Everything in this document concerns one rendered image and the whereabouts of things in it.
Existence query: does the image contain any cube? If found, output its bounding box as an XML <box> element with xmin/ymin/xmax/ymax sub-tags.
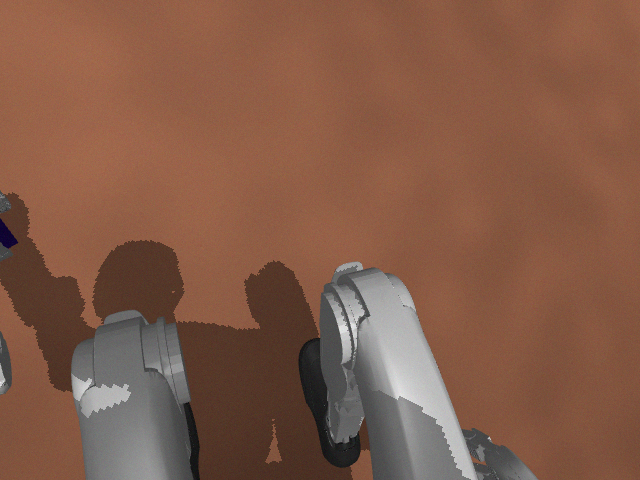
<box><xmin>0</xmin><ymin>218</ymin><xmax>19</xmax><ymax>248</ymax></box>

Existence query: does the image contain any left robot foot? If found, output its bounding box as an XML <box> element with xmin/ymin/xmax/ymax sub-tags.
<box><xmin>183</xmin><ymin>402</ymin><xmax>200</xmax><ymax>480</ymax></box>

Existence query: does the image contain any right robot foot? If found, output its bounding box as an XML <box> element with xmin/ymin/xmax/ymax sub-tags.
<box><xmin>299</xmin><ymin>338</ymin><xmax>361</xmax><ymax>468</ymax></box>

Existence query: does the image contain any right robot hand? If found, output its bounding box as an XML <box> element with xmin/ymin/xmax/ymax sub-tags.
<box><xmin>461</xmin><ymin>428</ymin><xmax>538</xmax><ymax>480</ymax></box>

